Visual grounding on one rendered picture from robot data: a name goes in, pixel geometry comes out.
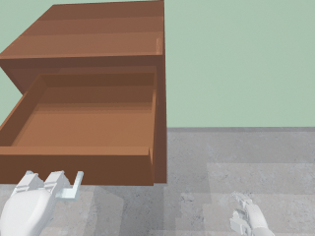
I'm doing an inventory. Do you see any drawer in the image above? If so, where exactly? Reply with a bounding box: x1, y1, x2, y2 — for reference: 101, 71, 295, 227
0, 71, 158, 186

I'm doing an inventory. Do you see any robot left hand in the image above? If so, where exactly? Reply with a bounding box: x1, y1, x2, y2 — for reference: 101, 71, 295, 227
0, 170, 71, 236

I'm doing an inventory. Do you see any robot right hand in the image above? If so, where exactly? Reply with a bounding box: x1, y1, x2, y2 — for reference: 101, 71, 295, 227
229, 191, 269, 236

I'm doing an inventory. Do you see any cabinet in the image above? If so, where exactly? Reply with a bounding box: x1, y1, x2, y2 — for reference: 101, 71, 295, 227
0, 0, 167, 184

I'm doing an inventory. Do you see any handle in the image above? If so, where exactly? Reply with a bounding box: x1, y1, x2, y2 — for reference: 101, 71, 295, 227
11, 170, 84, 202

